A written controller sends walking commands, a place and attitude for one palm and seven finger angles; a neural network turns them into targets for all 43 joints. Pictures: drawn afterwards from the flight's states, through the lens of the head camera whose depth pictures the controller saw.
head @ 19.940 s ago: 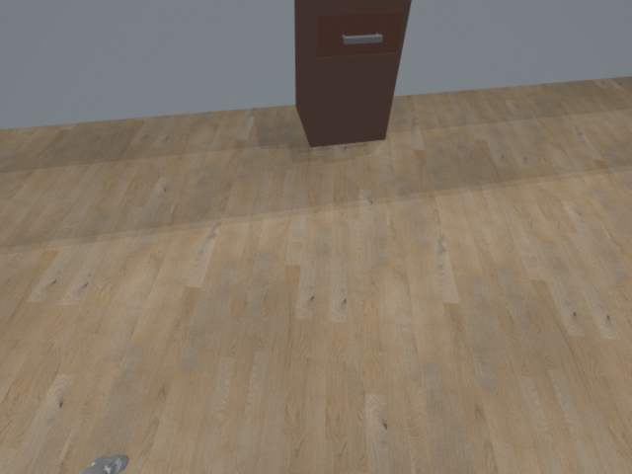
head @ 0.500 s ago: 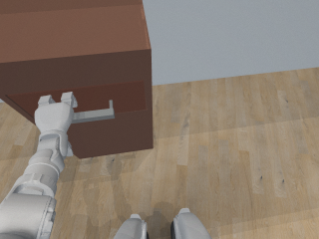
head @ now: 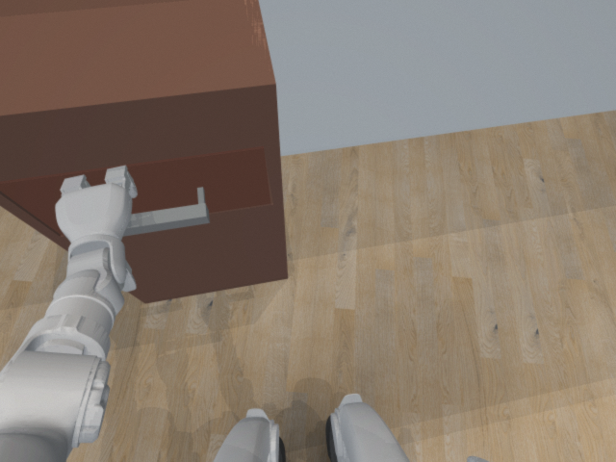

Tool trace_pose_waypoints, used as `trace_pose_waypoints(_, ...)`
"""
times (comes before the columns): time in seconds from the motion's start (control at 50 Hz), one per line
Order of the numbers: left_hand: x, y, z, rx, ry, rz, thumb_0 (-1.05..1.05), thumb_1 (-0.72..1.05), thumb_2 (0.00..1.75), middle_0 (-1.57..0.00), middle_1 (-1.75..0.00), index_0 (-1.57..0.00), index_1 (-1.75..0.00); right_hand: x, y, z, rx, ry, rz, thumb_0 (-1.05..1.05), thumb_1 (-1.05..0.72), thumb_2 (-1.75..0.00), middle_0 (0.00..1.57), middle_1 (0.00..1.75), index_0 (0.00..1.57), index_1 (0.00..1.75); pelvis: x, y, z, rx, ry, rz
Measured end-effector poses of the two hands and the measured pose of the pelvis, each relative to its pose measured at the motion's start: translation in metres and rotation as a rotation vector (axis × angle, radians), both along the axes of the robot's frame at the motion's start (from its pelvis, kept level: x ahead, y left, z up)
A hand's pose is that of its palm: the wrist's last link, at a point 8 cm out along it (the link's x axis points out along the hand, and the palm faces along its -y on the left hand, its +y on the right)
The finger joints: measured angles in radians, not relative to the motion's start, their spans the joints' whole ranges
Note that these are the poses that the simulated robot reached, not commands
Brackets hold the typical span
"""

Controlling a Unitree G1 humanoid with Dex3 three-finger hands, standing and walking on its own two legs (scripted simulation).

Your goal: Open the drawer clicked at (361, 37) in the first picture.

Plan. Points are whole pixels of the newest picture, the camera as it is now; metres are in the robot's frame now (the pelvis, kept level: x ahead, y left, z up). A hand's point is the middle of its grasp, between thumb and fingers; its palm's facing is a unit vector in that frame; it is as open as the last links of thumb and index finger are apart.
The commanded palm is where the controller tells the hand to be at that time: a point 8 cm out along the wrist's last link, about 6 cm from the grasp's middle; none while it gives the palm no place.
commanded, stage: move the hooked fingers above the handle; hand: left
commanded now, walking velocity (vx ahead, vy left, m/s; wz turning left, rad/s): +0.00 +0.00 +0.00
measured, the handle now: (153, 210) +0.50 +0.24 -0.11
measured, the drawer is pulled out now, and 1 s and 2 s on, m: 0.00 0.00 0.00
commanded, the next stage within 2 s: lower the fingers behind the handle in 1.82 s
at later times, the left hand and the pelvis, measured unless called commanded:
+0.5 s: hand (107, 232) +0.43 +0.27 -0.05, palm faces -0.11 +0.01 -0.99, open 13.8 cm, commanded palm +0.43 +0.24 +0.00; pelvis +0.00 +0.00 +0.00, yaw +0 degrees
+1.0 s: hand (128, 221) +0.45 +0.25 -0.06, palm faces -0.04 +0.00 -1.00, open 13.6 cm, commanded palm +0.43 +0.24 +0.01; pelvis +0.00 +0.00 -0.01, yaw +0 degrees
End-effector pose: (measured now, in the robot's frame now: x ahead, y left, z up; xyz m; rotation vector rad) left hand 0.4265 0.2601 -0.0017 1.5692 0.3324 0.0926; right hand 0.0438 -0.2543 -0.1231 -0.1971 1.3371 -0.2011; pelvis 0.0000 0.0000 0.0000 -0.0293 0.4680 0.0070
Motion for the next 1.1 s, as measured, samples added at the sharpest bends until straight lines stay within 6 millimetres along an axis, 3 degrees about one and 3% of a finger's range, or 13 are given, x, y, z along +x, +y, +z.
trace_pose_waypoints(0.06, -0.002, -0.003, 0.003, -0.027, 0.02, -0.079, 0.0, -0.49, 0.3, -0.33, -1.21, -0.32, -1.21, -0.005, -0.004, 0.003, -0.021, 0.02, 0.009, 0.0, -0.9, -0.89, 0.21, 0.3, 0.2, 0.3, 0.003, -0.001, 0.0, -0.007, -0.001, 0.014)
trace_pose_waypoints(0.16, 0.001, -0.031, -0.001, -0.1, -0.036, -0.225, 0.0, -0.49, 0.3, -0.32, -1.2, -0.32, -1.21, -0.007, -0.015, 0.003, -0.064, 0.041, 0.017, 0.0, -0.9, -0.89, 0.21, 0.3, 0.2, 0.3, 0.006, 0.0, -0.006, -0.018, 0.008, 0.029)
trace_pose_waypoints(0.3, 0.01, -0.042, -0.008, -0.071, -0.186, -0.207, 0.0, -0.49, 0.3, -0.36, -1.24, -0.32, -1.2, 0.0, -0.021, -0.006, -0.069, 0.032, 0.014, 0.0, -0.9, -0.89, 0.2, 0.3, 0.2, 0.3, 0.003, 0.0, -0.016, -0.013, 0.03, 0.008)
trace_pose_waypoints(0.5, -0.007, 0.003, 0.009, 0.015, -0.037, 0.01, 0.0, -0.49, 0.3, -0.34, -1.22, -0.32, -1.2, 0.013, -0.003, -0.001, 0.01, -0.009, 0.008, 0.0, -0.9, -0.89, 0.2, 0.3, 0.2, 0.3, 0.005, -0.003, 0.003, 0.001, -0.008, 0.002)
trace_pose_waypoints(0.56, -0.01, 0.001, 0.013, -0.015, 0.009, -0.042, 0.0, -0.49, 0.3, -0.33, -1.21, -0.32, -1.2, 0.016, -0.004, 0.005, -0.002, -0.02, 0.021, 0.0, -0.9, -0.89, 0.21, 0.3, 0.2, 0.3, 0.008, -0.004, 0.006, -0.004, -0.019, 0.017)
trace_pose_waypoints(0.62, -0.008, -0.016, 0.009, -0.065, 0.022, -0.142, 0.0, -0.49, 0.3, -0.32, -1.21, -0.32, -1.2, 0.019, -0.008, 0.008, -0.029, -0.027, 0.035, 0.0, -0.9, -0.89, 0.21, 0.3, 0.2, 0.3, 0.009, -0.003, 0.004, -0.011, -0.02, 0.031)
trace_pose_waypoints(0.74, 0.005, -0.042, -0.007, -0.114, -0.094, -0.25, 0.0, -0.49, 0.3, -0.32, -1.2, -0.32, -1.2, 0.019, -0.02, 0.002, -0.083, -0.028, 0.035, 0.0, -0.9, -0.89, 0.21, 0.3, 0.2, 0.3, 0.007, -0.002, -0.011, -0.017, 0.019, 0.023)
trace_pose_waypoints(0.82, 0.01, -0.04, -0.012, -0.071, -0.193, -0.228, 0.0, -0.49, 0.3, -0.37, -1.25, -0.32, -1.2, 0.013, -0.022, -0.009, -0.079, 0.002, 0.032, 0.0, -0.9, -0.89, 0.2, 0.3, 0.2, 0.3, 0.003, 0.0, -0.02, -0.012, 0.04, 0.009)
trace_pose_waypoints(0.92, 0.01, -0.034, -0.012, 0.002, -0.171, -0.148, 0.0, -0.49, 0.3, -0.38, -1.26, -0.34, -1.23, 0.006, -0.012, -0.017, -0.026, 0.03, 0.017, 0.0, -0.9, -0.89, 0.2, 0.3, 0.2, 0.3, -0.001, 0.0, -0.017, -0.003, 0.033, 0.001)
trace_pose_waypoints(1.02, 0.007, -0.014, 0.006, 0.0, -0.093, -0.023, 0.0, -0.49, 0.3, -0.35, -1.23, -0.35, -1.24, 0.002, -0.002, -0.008, 0.011, 0.022, -0.01, 0.0, -0.9, -0.89, 0.2, 0.3, 0.2, 0.3, 0.001, -0.002, -0.003, 0.003, 0.01, -0.005)
trace_pose_waypoints(1.1, 0.003, -0.005, 0.018, 0.003, -0.02, -0.027, 0.0, -0.49, 0.3, -0.33, -1.21, -0.34, -1.22, -0.001, -0.001, 0.003, 0.009, 0.008, -0.012, 0.0, -0.9, -0.89, 0.21, 0.3, 0.2, 0.3, 0.006, -0.003, 0.005, -0.001, -0.014, 0.002)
